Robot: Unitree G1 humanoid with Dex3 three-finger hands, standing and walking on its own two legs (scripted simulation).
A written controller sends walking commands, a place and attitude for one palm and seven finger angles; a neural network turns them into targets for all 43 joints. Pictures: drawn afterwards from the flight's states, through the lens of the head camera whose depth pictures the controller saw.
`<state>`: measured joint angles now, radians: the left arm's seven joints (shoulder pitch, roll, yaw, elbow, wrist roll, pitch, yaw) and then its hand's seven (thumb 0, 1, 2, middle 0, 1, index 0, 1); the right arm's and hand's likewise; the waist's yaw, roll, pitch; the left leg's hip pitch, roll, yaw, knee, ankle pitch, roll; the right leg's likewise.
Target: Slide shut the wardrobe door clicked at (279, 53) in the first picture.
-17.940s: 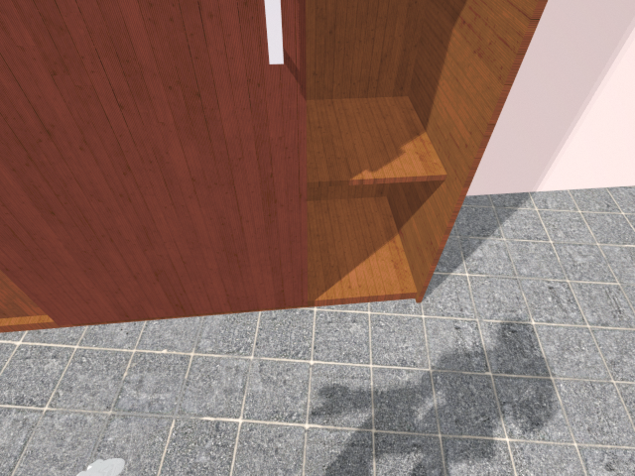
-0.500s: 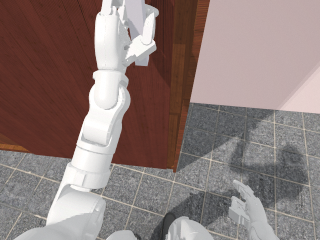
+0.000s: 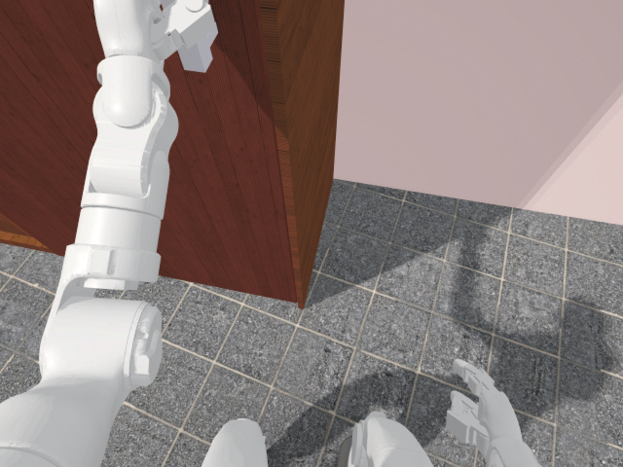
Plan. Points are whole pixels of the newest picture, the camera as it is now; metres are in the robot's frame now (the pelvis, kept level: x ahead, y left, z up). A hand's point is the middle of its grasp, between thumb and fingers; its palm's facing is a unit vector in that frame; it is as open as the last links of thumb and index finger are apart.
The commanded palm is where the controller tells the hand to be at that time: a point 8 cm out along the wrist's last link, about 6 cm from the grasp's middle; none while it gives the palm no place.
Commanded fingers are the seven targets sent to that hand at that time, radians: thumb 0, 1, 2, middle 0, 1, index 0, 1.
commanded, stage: step sideways, sliding the door along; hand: left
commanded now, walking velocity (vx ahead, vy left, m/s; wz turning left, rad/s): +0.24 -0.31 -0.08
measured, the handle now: out of the picture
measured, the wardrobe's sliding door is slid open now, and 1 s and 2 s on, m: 0.00 0.00 0.00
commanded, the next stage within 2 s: stop walking and hold the door there in 0.04 s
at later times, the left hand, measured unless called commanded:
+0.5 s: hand out of the picture +0.47 +0.18 +0.27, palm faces +0.60 -0.78 -0.17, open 6.6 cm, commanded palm +0.42 +0.21 +0.26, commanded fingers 0.00 0.90 0.90 -0.45 -1.40 -0.45 -1.40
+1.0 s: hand (195, 3) +0.46 +0.19 +0.26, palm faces +0.39 -0.91 -0.13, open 6.6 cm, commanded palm +0.42 +0.22 +0.26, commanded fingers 0.00 0.90 0.90 -0.45 -1.40 -0.45 -1.40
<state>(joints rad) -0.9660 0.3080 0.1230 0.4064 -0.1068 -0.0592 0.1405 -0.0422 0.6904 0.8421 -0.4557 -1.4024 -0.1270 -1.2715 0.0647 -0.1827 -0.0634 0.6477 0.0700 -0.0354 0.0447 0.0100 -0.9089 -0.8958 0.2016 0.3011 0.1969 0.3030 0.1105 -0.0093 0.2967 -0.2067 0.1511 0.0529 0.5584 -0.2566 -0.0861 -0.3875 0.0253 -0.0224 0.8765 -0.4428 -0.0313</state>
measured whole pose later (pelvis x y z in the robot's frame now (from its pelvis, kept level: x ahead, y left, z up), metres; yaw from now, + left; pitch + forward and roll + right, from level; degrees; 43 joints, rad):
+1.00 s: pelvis +0.04 -0.05 +0.02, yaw -9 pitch +0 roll -1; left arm -0.49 0.50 0.42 0.27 -0.05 -0.11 0.13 -0.13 0.60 0.77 -0.45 -1.43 -0.27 -1.36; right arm 0.23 -0.25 0.02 0.67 0.06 -0.04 -0.06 0.01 -0.91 -0.90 0.20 0.30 0.20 0.30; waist 0.00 -0.01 0.06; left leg -0.21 0.01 -0.02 0.45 -0.24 -0.01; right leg -0.25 0.08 0.08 0.39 -0.13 -0.03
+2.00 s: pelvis +0.06 -0.03 +0.02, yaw -10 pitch +0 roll -1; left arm -0.38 0.43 0.37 0.14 -0.10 -0.07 0.16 -0.11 0.67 0.78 -0.46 -1.41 -0.17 -1.32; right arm 0.17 -0.23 0.03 0.66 0.05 0.00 -0.08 0.01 -0.91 -0.90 0.21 0.30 0.20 0.30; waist 0.00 0.01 0.00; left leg -0.18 -0.01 -0.01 0.45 -0.26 0.02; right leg -0.22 0.06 0.06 0.38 -0.15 -0.01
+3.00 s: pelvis +0.02 +0.05 +0.02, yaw -10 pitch +0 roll -1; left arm -0.61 0.34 0.20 0.27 -0.11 -0.02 0.14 -0.03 0.73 0.78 -0.46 -1.40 -0.21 -1.39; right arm 0.14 -0.22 0.07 0.68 0.03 -0.04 -0.08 0.01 -0.90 -0.89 0.21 0.30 0.20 0.30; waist 0.02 0.02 0.03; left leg -0.27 -0.02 0.10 0.41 -0.15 0.08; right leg -0.16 0.04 -0.03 0.40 -0.23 -0.02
